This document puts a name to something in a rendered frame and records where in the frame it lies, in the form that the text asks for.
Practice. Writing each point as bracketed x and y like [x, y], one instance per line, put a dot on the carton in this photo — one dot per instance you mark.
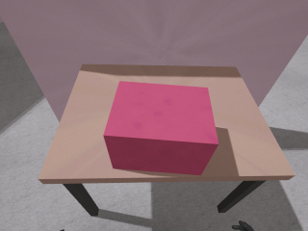
[161, 128]

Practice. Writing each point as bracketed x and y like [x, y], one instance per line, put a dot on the robot right hand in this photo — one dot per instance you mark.
[243, 226]

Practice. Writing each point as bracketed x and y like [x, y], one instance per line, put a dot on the table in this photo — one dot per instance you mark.
[247, 149]

